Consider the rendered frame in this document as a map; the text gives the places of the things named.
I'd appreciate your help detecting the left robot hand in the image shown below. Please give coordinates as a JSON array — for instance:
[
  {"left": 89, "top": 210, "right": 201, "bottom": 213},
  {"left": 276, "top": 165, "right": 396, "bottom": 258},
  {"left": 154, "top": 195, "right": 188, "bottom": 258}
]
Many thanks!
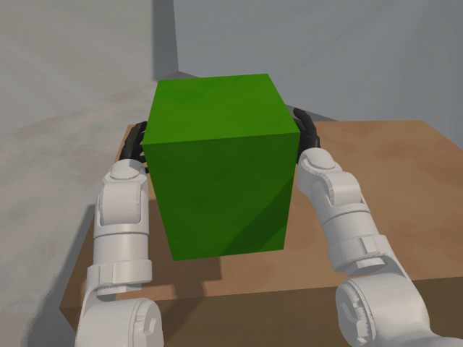
[{"left": 119, "top": 121, "right": 149, "bottom": 174}]

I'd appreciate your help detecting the right robot upper arm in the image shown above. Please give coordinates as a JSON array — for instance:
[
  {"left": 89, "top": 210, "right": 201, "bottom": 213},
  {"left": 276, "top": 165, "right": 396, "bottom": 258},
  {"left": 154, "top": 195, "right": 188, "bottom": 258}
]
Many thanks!
[{"left": 336, "top": 272, "right": 463, "bottom": 347}]

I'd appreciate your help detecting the right robot hand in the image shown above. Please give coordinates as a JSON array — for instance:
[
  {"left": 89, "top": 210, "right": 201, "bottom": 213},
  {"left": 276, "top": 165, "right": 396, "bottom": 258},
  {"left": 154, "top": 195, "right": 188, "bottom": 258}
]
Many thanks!
[{"left": 293, "top": 108, "right": 321, "bottom": 165}]

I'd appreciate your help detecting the right robot forearm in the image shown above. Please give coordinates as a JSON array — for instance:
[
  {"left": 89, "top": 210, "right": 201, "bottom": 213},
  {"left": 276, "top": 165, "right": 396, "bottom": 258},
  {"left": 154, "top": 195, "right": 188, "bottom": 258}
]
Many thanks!
[{"left": 297, "top": 147, "right": 430, "bottom": 326}]

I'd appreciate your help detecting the left robot upper arm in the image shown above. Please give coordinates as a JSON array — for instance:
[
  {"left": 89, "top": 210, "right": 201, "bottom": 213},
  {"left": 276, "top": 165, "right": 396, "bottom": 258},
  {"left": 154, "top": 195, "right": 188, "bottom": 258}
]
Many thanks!
[{"left": 76, "top": 297, "right": 164, "bottom": 347}]

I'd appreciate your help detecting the left robot forearm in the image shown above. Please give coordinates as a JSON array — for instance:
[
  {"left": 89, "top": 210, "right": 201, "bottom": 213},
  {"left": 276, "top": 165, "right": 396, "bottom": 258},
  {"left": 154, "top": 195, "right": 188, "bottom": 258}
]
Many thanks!
[{"left": 75, "top": 159, "right": 152, "bottom": 347}]

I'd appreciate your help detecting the carton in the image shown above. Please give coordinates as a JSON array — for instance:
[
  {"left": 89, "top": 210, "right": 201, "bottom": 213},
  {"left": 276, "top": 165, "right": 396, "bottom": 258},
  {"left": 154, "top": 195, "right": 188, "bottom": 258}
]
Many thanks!
[{"left": 142, "top": 74, "right": 300, "bottom": 261}]

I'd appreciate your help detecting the pedestal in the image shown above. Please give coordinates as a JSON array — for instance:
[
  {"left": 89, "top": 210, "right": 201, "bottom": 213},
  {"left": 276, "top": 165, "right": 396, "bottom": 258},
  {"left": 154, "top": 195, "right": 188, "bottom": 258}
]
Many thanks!
[{"left": 59, "top": 120, "right": 463, "bottom": 347}]

